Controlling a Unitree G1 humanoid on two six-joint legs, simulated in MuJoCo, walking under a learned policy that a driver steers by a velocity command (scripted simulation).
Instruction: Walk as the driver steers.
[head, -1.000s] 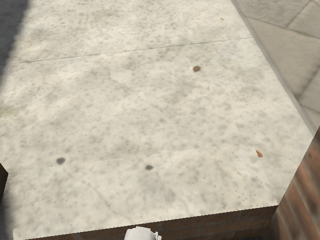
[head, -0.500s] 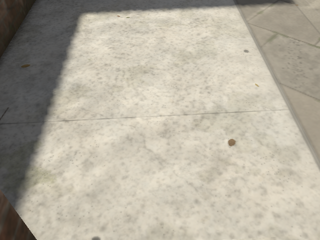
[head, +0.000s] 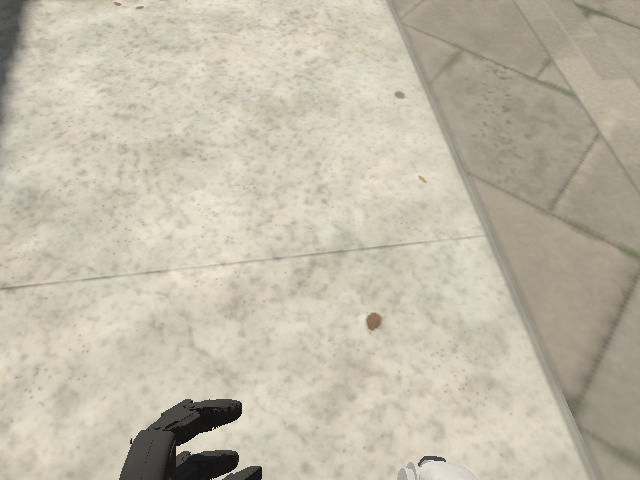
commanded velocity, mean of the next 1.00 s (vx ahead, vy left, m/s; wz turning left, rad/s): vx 0.40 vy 0.00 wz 0.30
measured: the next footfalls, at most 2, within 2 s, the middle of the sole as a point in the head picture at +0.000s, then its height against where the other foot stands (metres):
left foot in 0.60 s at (223, 470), level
right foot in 1.06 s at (279, 340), level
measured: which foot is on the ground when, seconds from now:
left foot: down 0.00-0.02, up 0.04-0.58, down 0.60-1.00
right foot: down 0.00-0.62, up 0.64-1.00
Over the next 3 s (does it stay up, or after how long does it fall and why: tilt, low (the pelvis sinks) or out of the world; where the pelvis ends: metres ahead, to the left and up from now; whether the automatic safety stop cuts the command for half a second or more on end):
stays up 1.00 0.19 0.19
